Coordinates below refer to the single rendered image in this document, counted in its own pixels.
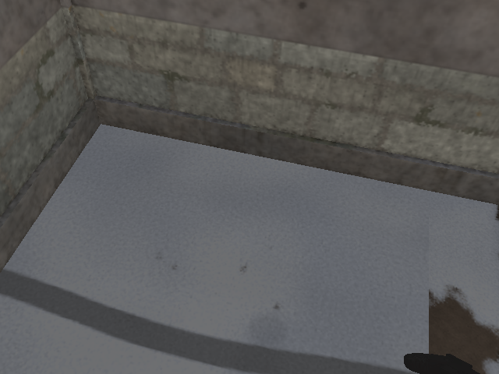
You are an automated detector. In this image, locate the robot right hand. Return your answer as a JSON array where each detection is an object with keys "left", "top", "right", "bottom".
[{"left": 404, "top": 353, "right": 480, "bottom": 374}]

